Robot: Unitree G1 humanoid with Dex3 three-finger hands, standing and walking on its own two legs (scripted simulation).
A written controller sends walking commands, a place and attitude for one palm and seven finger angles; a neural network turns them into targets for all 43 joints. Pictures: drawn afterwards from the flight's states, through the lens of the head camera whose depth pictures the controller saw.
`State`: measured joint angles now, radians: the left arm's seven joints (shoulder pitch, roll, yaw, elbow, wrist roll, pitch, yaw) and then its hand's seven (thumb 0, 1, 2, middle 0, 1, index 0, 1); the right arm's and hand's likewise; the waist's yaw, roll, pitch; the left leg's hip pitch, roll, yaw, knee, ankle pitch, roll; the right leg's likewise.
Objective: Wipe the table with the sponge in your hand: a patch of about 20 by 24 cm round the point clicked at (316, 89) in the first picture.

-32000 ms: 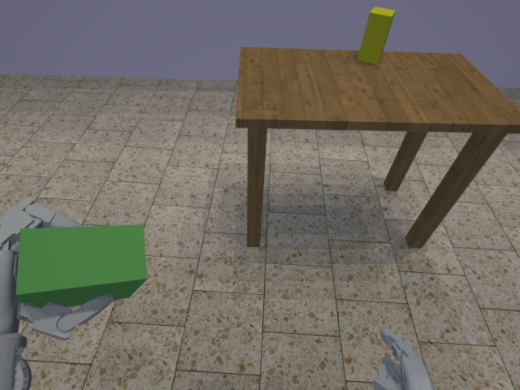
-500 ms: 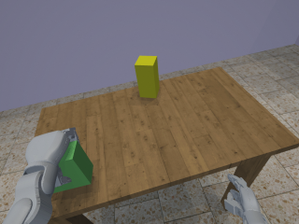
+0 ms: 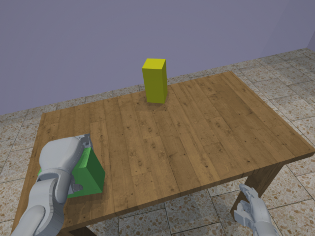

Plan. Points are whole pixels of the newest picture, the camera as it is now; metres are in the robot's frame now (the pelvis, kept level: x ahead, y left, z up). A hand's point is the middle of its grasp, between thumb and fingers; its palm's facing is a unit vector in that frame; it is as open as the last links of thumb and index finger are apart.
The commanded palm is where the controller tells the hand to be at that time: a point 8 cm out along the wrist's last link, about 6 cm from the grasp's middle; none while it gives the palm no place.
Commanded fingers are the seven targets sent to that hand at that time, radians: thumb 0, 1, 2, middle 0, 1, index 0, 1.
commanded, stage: move the sponge above the wiping area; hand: left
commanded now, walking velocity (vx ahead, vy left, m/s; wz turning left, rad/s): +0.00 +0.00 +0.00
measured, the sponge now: (78, 177) +0.23 +0.26 +0.03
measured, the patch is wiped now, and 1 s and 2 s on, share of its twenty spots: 0.00 0.00 0.00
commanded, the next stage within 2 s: none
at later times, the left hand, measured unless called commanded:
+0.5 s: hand (74, 160) +0.25 +0.26 +0.08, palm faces +0.06 -0.08 -1.00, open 10.4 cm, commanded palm +0.22 +0.26 +0.15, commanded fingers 0.00 0.10 1.30 -1.20 -1.60 -1.20 -1.60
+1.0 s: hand (70, 159) +0.25 +0.27 +0.08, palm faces +0.09 -0.08 -0.99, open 10.4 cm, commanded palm +0.21 +0.26 +0.14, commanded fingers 0.00 0.10 1.30 -1.20 -1.60 -1.20 -1.60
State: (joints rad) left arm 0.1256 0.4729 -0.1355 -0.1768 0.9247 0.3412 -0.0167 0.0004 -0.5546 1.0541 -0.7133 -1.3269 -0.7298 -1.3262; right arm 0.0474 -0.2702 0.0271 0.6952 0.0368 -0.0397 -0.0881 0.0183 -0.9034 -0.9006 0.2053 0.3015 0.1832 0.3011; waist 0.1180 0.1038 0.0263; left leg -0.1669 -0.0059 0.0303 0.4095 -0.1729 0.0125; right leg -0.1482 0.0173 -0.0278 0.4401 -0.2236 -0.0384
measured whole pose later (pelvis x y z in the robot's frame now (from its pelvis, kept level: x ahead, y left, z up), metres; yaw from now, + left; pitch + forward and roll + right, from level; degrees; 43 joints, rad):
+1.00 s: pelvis +0.01 +0.00 +0.00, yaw +0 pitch -3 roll +0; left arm 0.10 0.42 -0.10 -0.08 0.94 0.35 0.11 0.00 -0.55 1.05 -0.71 -1.33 -0.73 -1.33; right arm 0.07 -0.26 0.01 0.70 0.04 -0.04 -0.07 0.02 -0.90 -0.90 0.21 0.30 0.22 0.32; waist 0.12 0.10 0.00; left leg -0.18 0.00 0.03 0.41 -0.18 0.01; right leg -0.15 0.02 -0.03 0.42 -0.22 -0.04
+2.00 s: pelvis +0.01 +0.00 +0.00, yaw +1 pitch -3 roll +0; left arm 0.11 0.44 -0.11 -0.10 0.92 0.38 0.02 0.00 -0.55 1.05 -0.71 -1.33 -0.73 -1.33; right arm 0.06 -0.28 0.02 0.70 0.05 -0.05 -0.07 0.02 -0.90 -0.90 0.21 0.30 0.23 0.33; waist 0.11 0.10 0.01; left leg -0.17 -0.01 0.02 0.40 -0.18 0.01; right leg -0.13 0.02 -0.03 0.40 -0.22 -0.04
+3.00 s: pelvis +0.01 -0.01 +0.00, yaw +0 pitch -4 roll +0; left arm 0.15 0.45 -0.15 -0.13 0.94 0.32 0.02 0.00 -0.55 1.05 -0.71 -1.33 -0.73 -1.33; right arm 0.07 -0.27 0.02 0.70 0.03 -0.05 -0.08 0.02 -0.90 -0.90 0.20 0.30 0.24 0.33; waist 0.13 0.11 0.02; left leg -0.16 0.01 0.01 0.41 -0.18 0.00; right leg -0.12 0.04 -0.04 0.41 -0.22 -0.05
